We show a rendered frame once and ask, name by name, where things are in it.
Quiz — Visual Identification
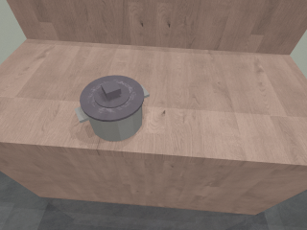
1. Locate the lid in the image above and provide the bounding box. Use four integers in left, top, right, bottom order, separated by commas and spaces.
80, 75, 145, 122

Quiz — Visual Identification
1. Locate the pot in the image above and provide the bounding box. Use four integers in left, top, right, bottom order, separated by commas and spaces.
75, 84, 150, 142

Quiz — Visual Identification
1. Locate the table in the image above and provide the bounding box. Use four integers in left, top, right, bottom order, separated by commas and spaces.
0, 0, 307, 215

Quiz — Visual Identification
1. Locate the knob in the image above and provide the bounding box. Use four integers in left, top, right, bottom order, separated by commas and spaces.
101, 80, 122, 99

